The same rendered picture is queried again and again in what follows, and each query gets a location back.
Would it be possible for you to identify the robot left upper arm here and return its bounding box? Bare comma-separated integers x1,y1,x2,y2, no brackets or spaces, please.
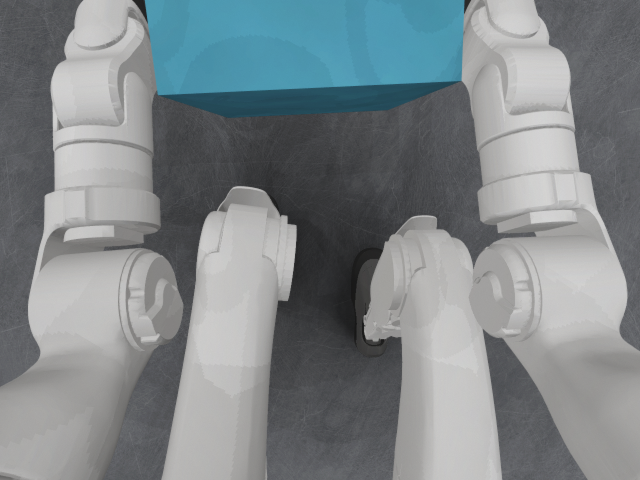
0,248,183,480

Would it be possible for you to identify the carton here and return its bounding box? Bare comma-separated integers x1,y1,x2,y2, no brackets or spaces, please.
145,0,464,118

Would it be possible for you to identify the robot right upper arm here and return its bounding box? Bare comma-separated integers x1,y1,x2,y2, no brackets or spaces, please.
469,235,640,480

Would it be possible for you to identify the right robot thigh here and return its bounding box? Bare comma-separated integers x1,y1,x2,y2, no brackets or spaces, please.
378,229,502,480

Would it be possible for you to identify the left robot foot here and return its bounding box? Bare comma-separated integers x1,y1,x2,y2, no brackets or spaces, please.
268,194,279,212

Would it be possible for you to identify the robot left forearm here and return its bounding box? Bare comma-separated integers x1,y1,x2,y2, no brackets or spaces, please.
28,0,161,342

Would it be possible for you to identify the robot right forearm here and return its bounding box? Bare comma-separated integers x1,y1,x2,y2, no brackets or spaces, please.
462,0,627,309

